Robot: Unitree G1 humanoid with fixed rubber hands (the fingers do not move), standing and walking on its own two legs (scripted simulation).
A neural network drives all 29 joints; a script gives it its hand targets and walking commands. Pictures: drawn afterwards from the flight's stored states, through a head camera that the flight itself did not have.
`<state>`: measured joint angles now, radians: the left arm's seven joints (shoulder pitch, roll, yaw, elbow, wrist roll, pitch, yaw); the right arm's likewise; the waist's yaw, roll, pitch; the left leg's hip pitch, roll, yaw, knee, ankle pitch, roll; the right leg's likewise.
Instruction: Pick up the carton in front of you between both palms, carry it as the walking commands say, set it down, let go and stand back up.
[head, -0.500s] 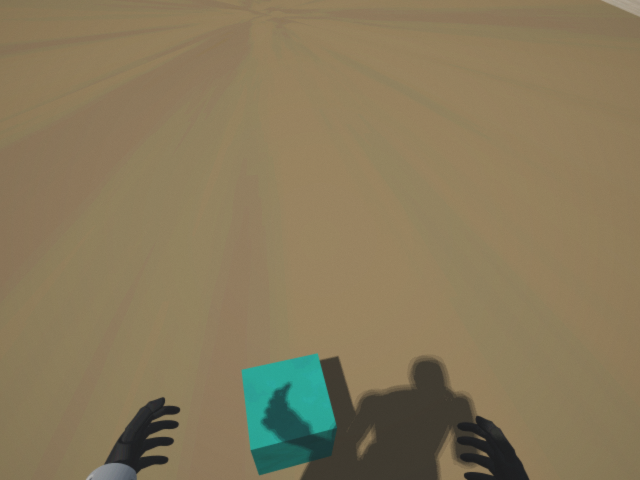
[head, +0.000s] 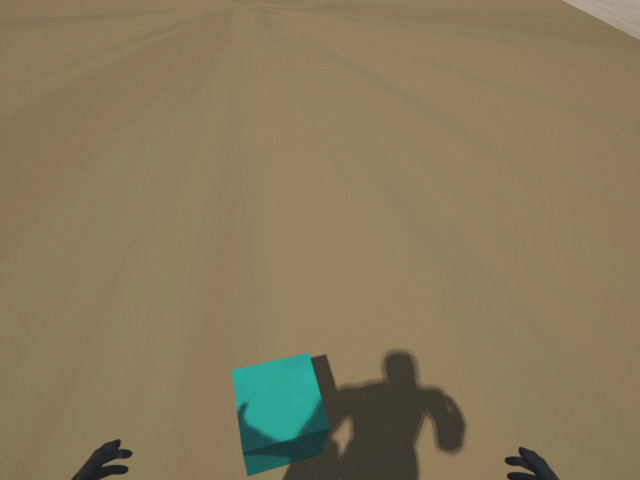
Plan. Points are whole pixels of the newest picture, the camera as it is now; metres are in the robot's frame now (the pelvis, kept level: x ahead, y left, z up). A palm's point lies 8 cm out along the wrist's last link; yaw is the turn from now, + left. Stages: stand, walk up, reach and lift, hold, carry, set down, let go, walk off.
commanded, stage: stand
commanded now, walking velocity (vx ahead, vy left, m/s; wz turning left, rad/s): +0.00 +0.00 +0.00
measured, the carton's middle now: (278, 414) +0.42 +0.06 -0.64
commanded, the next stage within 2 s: none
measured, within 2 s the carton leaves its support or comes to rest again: neither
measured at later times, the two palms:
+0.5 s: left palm out of the picture +0.11 +0.29 -0.10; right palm out of the picture +0.11 -0.30 -0.08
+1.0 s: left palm out of the picture +0.07 +0.30 -0.10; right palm out of the picture +0.08 -0.31 -0.08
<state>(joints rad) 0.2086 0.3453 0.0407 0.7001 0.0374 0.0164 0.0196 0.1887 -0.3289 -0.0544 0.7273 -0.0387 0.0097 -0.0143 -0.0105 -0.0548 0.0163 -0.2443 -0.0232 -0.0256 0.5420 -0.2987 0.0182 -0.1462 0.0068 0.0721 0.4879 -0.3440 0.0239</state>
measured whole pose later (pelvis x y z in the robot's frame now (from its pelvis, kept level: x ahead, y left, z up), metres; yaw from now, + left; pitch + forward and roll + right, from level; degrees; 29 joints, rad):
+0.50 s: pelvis +0.00 +0.00 +0.01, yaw +0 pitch -1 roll +0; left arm 0.18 0.36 0.03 0.84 0.03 0.00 0.02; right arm 0.16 -0.34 -0.03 0.86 -0.03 0.00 -0.02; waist 0.00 -0.04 0.02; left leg -0.19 -0.02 -0.02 0.47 -0.26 0.02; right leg -0.09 0.00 0.07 0.42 -0.30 0.03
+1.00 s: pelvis -0.02 +0.00 +0.01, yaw +0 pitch -2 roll +0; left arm 0.17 0.38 0.02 0.95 0.03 -0.01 0.02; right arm 0.13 -0.37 -0.02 0.98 -0.02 -0.01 -0.01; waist 0.00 -0.03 0.03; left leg -0.17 -0.02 -0.03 0.41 -0.20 0.01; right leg -0.07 0.00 0.06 0.36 -0.25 0.03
